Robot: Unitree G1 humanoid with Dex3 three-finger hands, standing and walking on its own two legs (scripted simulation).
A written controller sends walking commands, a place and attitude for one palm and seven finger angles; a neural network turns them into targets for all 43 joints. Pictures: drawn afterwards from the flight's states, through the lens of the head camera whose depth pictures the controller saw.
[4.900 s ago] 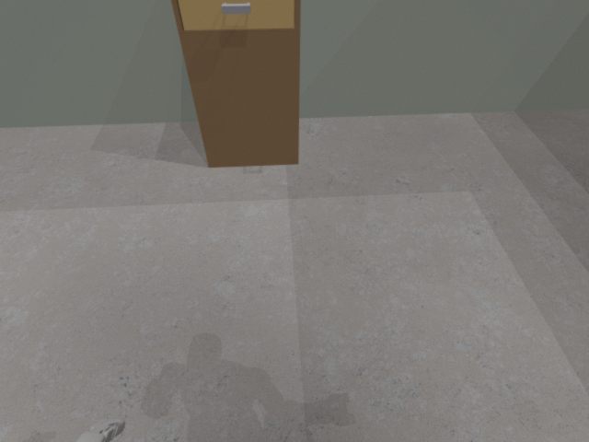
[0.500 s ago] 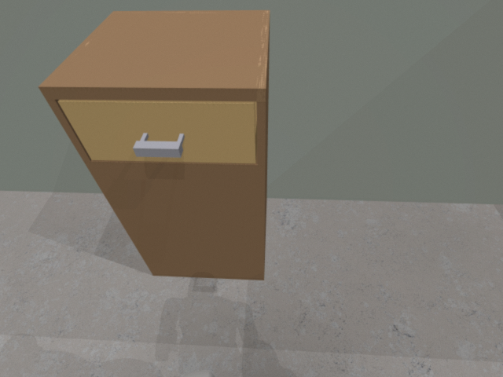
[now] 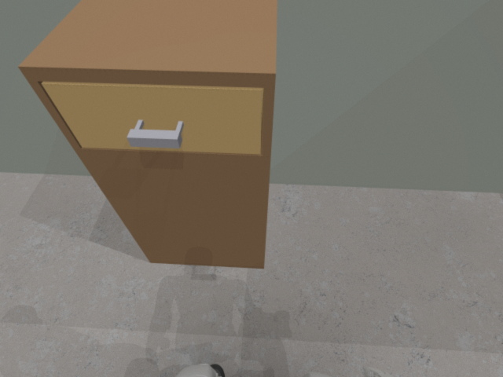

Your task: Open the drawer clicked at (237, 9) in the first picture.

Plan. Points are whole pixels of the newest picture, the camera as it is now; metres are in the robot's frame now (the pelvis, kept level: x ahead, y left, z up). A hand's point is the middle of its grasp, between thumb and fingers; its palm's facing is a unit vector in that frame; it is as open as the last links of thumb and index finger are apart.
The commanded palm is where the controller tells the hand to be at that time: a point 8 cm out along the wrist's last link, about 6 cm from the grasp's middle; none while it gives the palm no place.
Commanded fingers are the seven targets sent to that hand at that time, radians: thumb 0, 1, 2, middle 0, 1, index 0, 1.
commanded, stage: come to a stop and stand still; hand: left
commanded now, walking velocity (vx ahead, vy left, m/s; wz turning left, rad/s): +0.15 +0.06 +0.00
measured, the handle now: (157, 131) +0.56 +0.26 +0.03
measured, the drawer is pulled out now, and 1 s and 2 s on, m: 0.00 0.00 0.00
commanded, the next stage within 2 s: look again from close up in 1.76 s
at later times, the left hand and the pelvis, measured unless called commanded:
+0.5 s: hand out of the picture -0.02 +0.15 -0.14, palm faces +0.13 -0.95 -0.27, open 7.3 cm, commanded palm none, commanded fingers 0.00 0.90 0.90 -0.20 -0.30 -0.20 -0.30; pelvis -0.02 -0.04 +0.02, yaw +3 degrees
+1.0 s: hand out of the picture -0.02 +0.20 -0.17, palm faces +0.08 -0.98 -0.16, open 7.4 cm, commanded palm none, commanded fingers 0.00 0.90 0.90 -0.20 -0.30 -0.20 -0.30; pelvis -0.01 +0.03 +0.01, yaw +2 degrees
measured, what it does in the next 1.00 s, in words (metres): steps on the spot: right foot, then left foot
